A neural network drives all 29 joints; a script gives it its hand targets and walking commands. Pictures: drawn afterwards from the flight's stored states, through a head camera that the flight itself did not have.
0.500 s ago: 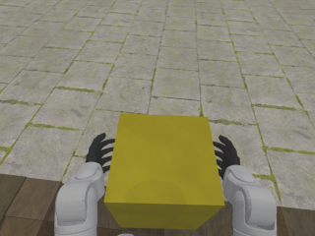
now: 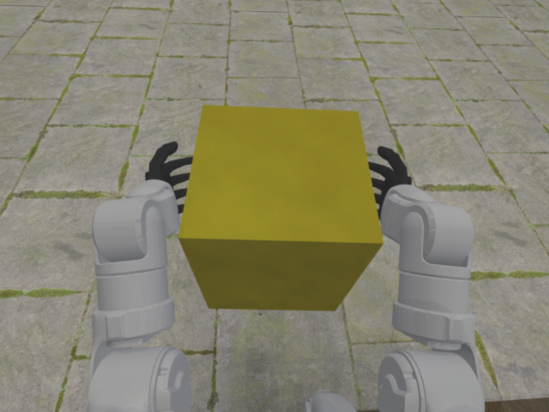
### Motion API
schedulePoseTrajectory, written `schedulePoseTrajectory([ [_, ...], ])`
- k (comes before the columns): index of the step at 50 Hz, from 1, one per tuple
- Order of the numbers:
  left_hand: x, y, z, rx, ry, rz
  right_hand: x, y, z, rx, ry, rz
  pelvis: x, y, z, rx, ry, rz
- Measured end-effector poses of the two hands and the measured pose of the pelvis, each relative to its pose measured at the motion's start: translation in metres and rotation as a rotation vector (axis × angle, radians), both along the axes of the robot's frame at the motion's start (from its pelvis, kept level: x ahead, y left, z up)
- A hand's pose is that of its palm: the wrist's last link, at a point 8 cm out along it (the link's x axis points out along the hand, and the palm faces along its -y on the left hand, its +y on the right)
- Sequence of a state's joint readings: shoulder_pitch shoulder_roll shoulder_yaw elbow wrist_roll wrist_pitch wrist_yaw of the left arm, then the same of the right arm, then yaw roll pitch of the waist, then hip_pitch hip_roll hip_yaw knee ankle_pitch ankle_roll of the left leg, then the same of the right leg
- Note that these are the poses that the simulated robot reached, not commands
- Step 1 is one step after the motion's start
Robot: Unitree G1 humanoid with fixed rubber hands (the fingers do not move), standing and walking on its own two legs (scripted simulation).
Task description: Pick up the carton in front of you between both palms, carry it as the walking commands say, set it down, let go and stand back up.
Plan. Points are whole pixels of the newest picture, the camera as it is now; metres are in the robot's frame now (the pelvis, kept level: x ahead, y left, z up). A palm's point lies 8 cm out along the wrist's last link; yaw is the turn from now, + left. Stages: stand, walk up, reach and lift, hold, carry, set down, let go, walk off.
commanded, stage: carry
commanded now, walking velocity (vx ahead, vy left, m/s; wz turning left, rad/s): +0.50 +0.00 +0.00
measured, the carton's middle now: (276, 219) +0.39 -0.01 +0.05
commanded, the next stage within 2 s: none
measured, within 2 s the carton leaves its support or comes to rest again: neither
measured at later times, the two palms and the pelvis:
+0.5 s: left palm (214, 118) +0.67 +0.11 +0.02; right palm (354, 116) +0.69 -0.19 +0.01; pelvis +0.34 -0.06 -0.05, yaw +1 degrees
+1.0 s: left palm (223, 17) +1.01 +0.10 +0.07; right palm (340, 23) +0.99 -0.20 +0.07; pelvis +0.66 -0.02 -0.04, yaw -1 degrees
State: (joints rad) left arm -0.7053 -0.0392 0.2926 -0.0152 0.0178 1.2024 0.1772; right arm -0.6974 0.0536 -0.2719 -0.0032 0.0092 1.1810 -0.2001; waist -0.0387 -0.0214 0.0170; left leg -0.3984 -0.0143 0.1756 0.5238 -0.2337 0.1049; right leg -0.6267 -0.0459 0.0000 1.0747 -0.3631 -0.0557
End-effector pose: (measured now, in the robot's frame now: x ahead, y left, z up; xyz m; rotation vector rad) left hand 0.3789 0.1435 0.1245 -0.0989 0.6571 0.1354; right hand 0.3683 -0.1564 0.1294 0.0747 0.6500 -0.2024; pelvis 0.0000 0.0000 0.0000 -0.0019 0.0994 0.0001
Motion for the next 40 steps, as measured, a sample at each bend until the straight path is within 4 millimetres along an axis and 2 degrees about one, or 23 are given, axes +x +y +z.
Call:
schedulePoseTrajectory([
  [7,0.085,-0.003,-0.015,-0.013,0.021,0.034,0.090,-0.002,-0.017,0.041,0.019,-0.003,0.091,-0.007,0.002,0.003,0.021,0.008],
  [12,0.150,-0.019,-0.032,-0.013,-0.020,0.031,0.154,-0.018,-0.037,0.050,-0.018,-0.004,0.171,-0.022,-0.017,0.033,0.011,0.016],
  [15,0.194,-0.033,-0.048,0.011,-0.053,0.030,0.200,-0.032,-0.058,0.052,-0.050,0.011,0.225,-0.034,-0.044,0.051,-0.013,0.026],
  [17,0.220,-0.039,-0.062,0.044,-0.049,0.029,0.230,-0.038,-0.075,0.055,-0.045,0.030,0.252,-0.039,-0.057,0.028,-0.016,0.019],
  [20,0.246,-0.041,-0.087,0.058,0.022,0.041,0.264,-0.040,-0.099,0.051,0.025,0.054,0.286,-0.047,-0.059,0.027,-0.010,0.010],
  [23,0.269,-0.038,-0.102,0.047,0.070,0.071,0.295,-0.037,-0.112,0.067,0.073,0.062,0.318,-0.053,-0.055,0.032,-0.004,0.007],
  [26,0.300,-0.034,-0.105,0.036,0.059,0.093,0.329,-0.033,-0.114,0.078,0.062,0.065,0.352,-0.056,-0.052,0.030,0.001,0.007],
  [30,0.352,-0.029,-0.099,0.029,0.017,0.095,0.379,-0.028,-0.109,0.071,0.020,0.066,0.404,-0.054,-0.051,0.025,0.006,0.001],
  [34,0.415,-0.025,-0.090,0.026,-0.034,0.071,0.435,-0.024,-0.099,0.050,-0.032,0.056,0.465,-0.046,-0.057,0.013,0.002,-0.005],
  [38,0.487,-0.023,-0.086,0.023,-0.088,0.017,0.494,-0.023,-0.089,0.008,-0.085,0.030,0.532,-0.035,-0.072,0.006,-0.026,-0.009],
  [40,0.517,-0.026,-0.086,0.028,-0.071,-0.016,0.517,-0.026,-0.087,-0.012,-0.068,0.014,0.556,-0.031,-0.071,0.011,-0.028,-0.012],
])
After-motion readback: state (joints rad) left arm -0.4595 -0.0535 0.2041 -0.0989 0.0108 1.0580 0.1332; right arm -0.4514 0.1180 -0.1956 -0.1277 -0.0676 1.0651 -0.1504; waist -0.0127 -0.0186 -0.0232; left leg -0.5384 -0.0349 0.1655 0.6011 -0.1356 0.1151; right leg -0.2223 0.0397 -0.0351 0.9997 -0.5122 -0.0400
